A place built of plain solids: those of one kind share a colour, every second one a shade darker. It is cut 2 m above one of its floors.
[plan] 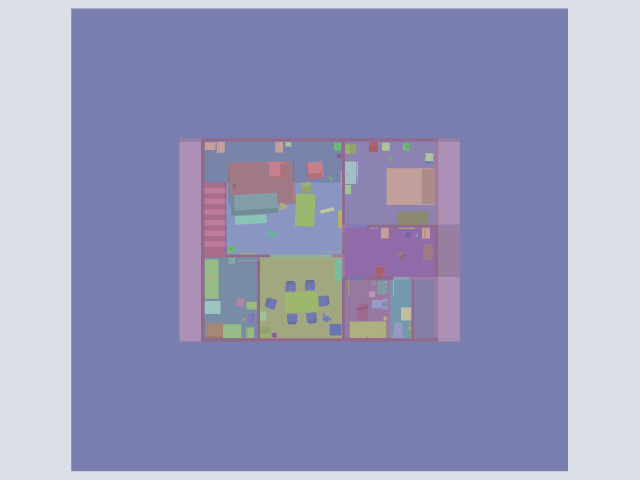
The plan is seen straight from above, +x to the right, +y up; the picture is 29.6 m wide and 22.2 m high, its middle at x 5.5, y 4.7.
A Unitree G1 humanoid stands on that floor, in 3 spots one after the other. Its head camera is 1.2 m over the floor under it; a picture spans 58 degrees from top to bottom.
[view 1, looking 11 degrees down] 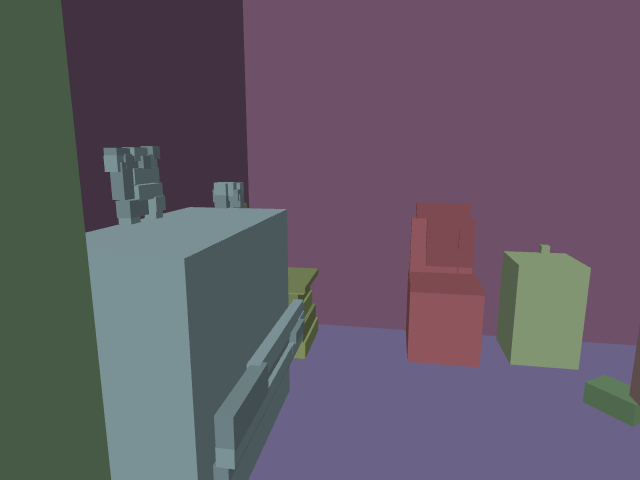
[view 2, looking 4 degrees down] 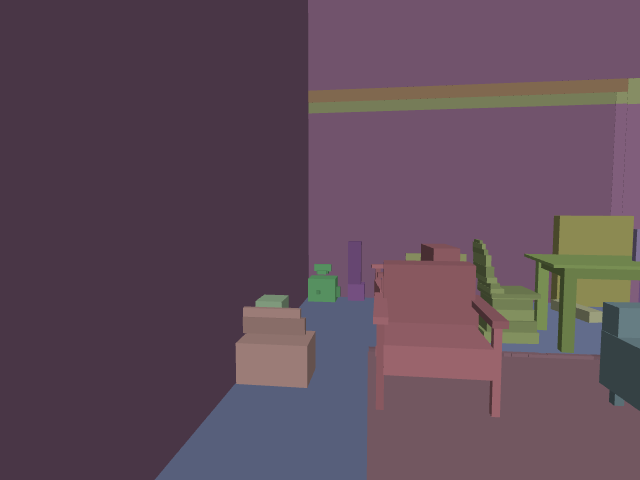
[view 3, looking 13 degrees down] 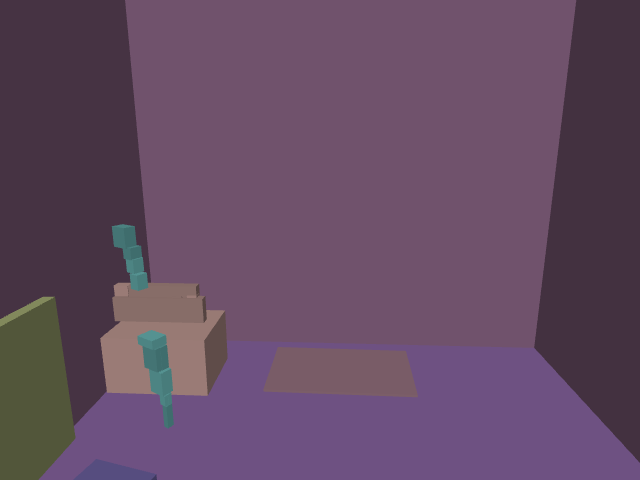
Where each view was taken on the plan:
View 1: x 7.67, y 6.33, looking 100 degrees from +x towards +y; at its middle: wall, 3.03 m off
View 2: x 0.63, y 8.26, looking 8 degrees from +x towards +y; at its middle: wall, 5.96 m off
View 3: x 8.39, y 4.14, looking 3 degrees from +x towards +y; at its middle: wall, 2.49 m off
